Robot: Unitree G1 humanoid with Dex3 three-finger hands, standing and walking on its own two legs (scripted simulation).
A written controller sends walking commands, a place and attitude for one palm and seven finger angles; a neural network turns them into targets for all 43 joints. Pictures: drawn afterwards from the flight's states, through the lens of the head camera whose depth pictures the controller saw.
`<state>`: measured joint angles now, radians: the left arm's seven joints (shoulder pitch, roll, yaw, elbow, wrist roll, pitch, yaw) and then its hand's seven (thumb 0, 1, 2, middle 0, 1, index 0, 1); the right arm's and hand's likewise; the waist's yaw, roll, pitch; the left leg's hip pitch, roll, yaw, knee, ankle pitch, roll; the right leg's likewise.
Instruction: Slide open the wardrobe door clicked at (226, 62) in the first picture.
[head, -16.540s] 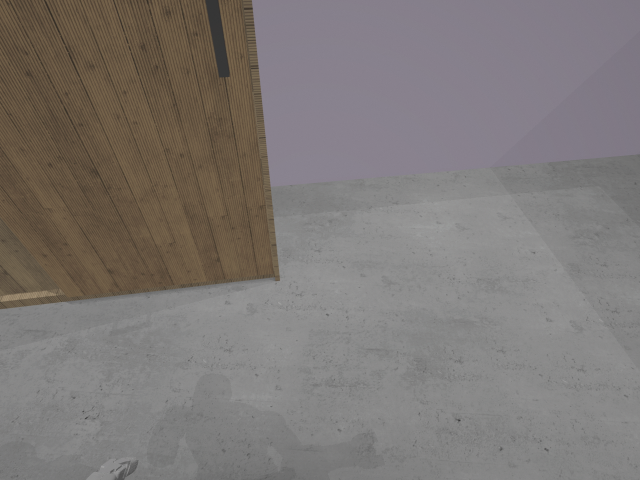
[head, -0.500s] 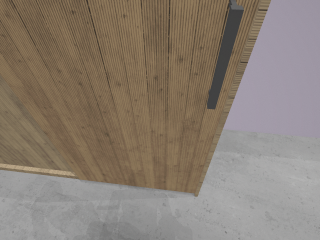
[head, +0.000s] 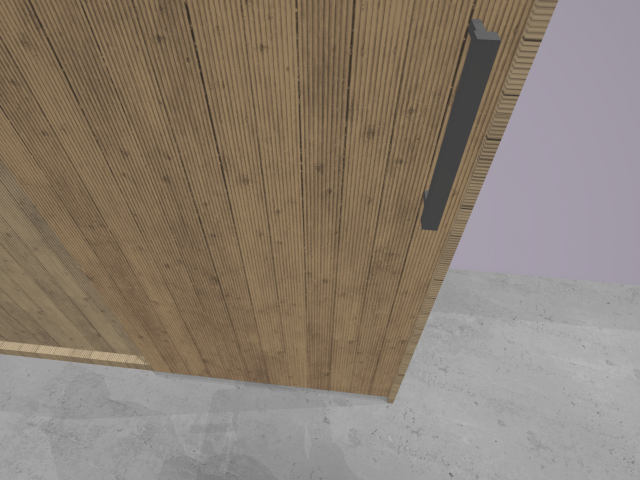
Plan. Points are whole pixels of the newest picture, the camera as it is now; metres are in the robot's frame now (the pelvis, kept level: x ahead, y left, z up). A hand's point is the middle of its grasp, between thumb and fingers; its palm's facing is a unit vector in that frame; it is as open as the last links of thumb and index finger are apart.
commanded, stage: look again from close up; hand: right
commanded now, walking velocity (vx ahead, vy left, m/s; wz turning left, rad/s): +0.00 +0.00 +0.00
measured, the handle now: (449, 138) +0.47 -0.13 +0.21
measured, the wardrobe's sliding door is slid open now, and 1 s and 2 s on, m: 0.00 0.00 0.00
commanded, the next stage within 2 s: raise the hand with hooked fingers in 0.98 s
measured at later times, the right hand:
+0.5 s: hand out of the picture +0.01 -0.12 -0.18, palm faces +0.01 +0.99 -0.17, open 7.3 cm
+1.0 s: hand out of the picture +0.01 -0.10 -0.17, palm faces +0.02 +0.98 -0.17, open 7.4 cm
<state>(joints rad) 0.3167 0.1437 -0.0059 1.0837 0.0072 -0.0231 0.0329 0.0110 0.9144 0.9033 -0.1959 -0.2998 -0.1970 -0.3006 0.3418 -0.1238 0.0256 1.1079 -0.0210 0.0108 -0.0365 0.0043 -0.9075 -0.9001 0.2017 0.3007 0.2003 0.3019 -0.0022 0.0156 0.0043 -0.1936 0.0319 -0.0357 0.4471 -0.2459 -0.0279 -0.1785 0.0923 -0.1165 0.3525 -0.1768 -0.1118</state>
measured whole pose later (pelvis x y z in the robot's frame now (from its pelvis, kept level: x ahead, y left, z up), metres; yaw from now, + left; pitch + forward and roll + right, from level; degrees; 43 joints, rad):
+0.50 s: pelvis +0.02 +0.04 +0.00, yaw +0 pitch -1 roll +0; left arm 0.30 0.14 -0.02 1.12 0.00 -0.03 0.03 0.01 0.92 0.90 -0.19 -0.30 -0.20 -0.30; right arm 0.32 -0.14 0.04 1.11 -0.01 -0.02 -0.04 0.01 -0.91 -0.90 0.20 0.30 0.20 0.30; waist 0.00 0.01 0.01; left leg -0.15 -0.03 -0.01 0.42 -0.26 0.03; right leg -0.17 0.03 -0.09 0.39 -0.22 -0.05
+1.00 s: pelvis +0.03 +0.06 +0.00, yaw -1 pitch -1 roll -1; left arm 0.29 0.14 -0.02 1.13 0.00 -0.03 0.04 0.00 0.91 0.90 -0.19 -0.30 -0.20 -0.30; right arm 0.32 -0.14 0.03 1.10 -0.01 -0.02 -0.04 0.01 -0.91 -0.90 0.20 0.30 0.20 0.30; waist 0.00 0.01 0.02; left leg -0.12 -0.05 0.01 0.40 -0.26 0.05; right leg -0.15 0.01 -0.07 0.38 -0.22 -0.02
